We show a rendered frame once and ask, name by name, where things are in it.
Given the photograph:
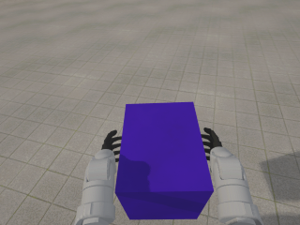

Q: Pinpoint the robot left forearm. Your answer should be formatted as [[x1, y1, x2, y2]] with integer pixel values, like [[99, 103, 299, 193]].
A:
[[74, 149, 116, 225]]

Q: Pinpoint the carton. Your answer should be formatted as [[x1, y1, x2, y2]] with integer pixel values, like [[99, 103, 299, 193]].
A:
[[115, 101, 214, 220]]

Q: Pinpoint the robot right forearm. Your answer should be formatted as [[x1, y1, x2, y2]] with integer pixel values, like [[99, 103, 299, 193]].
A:
[[209, 146, 263, 225]]

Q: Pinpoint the left robot hand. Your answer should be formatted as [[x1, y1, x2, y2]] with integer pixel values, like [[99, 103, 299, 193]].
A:
[[101, 130, 122, 162]]

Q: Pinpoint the right robot hand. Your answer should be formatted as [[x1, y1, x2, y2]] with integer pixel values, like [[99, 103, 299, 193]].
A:
[[201, 127, 222, 160]]

